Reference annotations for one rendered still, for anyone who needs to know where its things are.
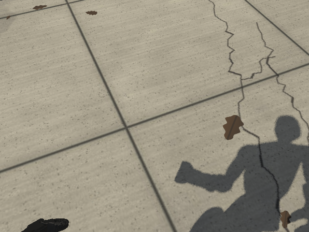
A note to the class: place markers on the left robot hand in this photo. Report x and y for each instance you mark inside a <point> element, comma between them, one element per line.
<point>47,225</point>

